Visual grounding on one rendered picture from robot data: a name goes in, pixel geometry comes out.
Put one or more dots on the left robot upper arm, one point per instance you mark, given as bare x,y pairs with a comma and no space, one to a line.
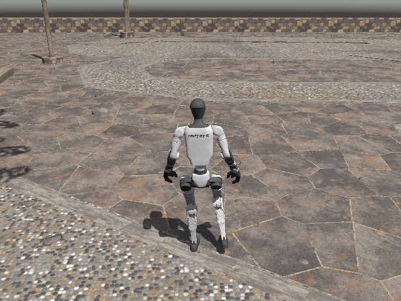
179,132

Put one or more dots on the right robot hand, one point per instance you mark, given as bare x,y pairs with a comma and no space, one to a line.
237,175

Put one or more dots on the right robot upper arm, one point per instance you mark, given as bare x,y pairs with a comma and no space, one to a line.
218,131

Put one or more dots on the right robot forearm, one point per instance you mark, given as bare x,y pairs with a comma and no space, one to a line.
231,163

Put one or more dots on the robot left shin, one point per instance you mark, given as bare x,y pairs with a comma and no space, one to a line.
192,224

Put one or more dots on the left robot forearm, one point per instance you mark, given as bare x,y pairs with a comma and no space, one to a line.
170,164

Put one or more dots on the left robot hand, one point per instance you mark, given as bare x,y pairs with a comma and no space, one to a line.
173,173

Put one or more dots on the robot left foot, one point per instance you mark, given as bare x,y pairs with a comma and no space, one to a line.
194,246

